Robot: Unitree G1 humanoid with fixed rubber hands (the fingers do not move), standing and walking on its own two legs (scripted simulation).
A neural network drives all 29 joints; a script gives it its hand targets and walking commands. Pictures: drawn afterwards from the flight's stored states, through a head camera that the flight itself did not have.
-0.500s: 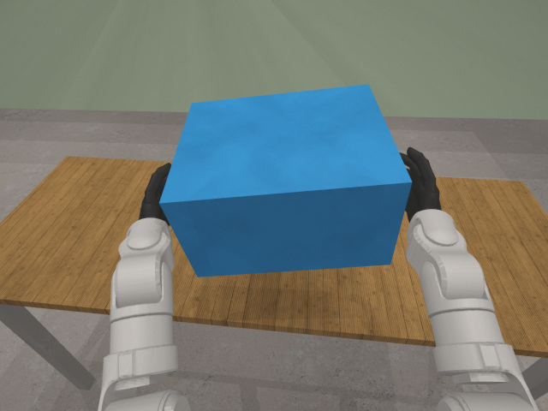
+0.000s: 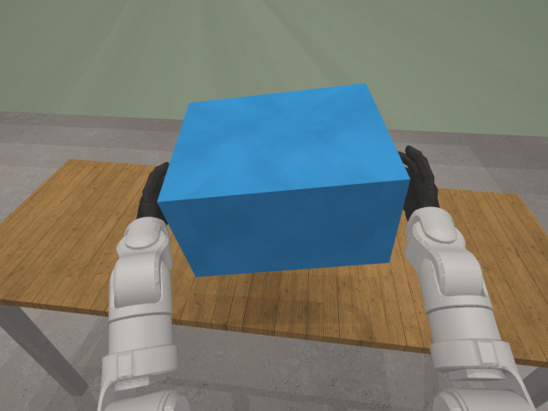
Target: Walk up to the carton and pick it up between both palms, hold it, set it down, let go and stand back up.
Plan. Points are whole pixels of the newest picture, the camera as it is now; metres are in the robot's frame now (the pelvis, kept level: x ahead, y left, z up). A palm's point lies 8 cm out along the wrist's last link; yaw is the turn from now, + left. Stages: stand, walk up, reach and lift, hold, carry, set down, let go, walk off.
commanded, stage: hold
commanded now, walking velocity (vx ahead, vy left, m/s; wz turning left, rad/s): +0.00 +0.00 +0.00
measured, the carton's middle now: (282, 177) +0.42 -0.01 +0.18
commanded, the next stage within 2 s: set down in 0.98 s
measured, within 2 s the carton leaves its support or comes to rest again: neither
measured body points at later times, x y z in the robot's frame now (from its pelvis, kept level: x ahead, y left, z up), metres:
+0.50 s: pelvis +0.00 -0.01 +0.00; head -0.03 +0.01 +0.45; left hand +0.36 +0.17 +0.15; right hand +0.35 -0.20 +0.17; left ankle -0.03 +0.15 -0.74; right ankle +0.07 -0.17 -0.74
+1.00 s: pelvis +0.00 +0.00 +0.00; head -0.03 +0.01 +0.45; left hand +0.36 +0.17 +0.15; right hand +0.35 -0.20 +0.17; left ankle -0.03 +0.15 -0.74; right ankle +0.07 -0.17 -0.74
